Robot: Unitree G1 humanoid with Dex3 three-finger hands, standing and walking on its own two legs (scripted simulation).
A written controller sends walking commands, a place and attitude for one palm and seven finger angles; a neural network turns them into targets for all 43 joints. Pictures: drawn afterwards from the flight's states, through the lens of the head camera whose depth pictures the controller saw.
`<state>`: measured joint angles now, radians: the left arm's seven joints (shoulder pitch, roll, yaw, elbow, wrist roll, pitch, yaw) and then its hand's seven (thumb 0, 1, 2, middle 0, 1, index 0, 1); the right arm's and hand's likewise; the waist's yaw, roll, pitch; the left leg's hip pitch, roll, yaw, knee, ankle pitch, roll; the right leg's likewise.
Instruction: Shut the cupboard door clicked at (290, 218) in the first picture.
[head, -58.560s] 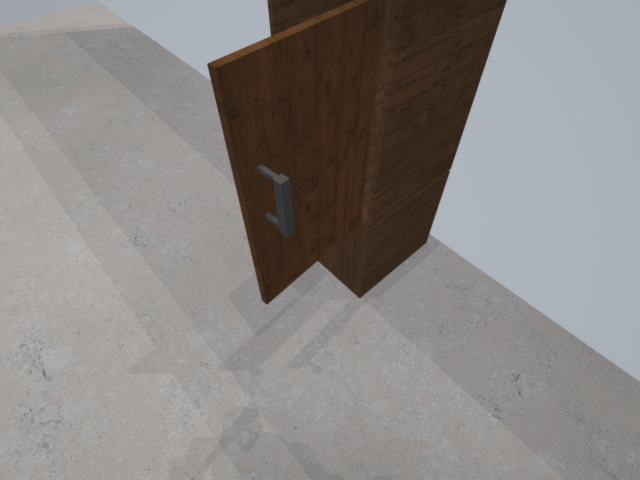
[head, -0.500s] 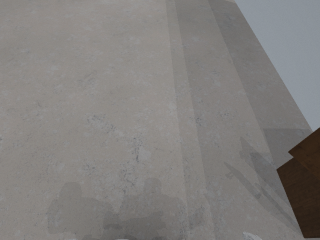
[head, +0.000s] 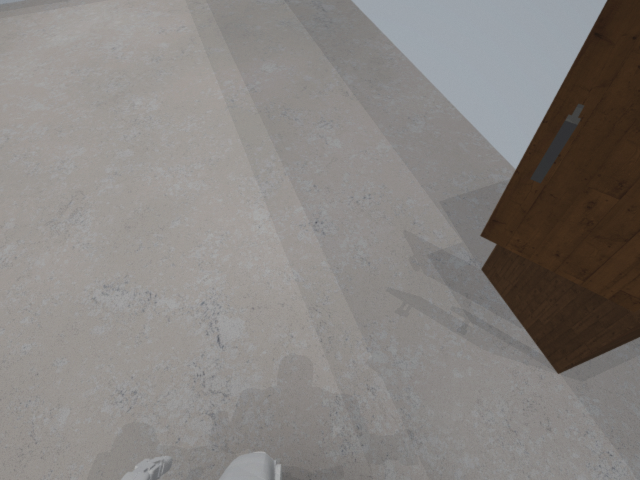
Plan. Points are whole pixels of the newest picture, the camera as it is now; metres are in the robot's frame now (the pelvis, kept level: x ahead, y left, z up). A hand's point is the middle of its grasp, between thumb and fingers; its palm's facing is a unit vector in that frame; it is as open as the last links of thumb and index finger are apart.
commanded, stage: turn to face it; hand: left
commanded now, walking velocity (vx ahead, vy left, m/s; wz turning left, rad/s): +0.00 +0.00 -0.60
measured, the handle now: (557, 144) +0.66 -0.39 +0.00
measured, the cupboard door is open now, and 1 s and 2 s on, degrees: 33 33 33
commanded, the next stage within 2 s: take the last steps up to it in 0.94 s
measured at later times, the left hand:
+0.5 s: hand (220, 438) +0.19 +0.16 -0.16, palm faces -0.29 -0.92 -0.27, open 7.4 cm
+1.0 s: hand (242, 425) +0.21 +0.14 -0.17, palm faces -0.45 -0.87 -0.19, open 7.4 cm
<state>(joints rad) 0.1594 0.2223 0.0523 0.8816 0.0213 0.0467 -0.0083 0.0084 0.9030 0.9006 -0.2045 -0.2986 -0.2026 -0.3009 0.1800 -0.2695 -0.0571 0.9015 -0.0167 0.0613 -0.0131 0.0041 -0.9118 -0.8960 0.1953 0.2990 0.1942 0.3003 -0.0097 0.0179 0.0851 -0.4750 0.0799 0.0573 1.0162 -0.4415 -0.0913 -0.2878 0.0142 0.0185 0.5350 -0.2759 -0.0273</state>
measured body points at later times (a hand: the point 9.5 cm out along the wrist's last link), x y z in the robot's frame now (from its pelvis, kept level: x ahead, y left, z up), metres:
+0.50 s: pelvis +0.02 -0.01 -0.01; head +0.06 -0.04 +0.43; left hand +0.20 +0.21 -0.14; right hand -0.01 -0.28 -0.16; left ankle +0.03 +0.14 -0.73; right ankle -0.02 -0.12 -0.74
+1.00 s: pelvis +0.05 +0.00 +0.00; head +0.09 +0.00 +0.45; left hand +0.23 +0.18 -0.16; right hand -0.01 -0.25 -0.13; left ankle +0.10 +0.08 -0.74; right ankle -0.05 -0.10 -0.67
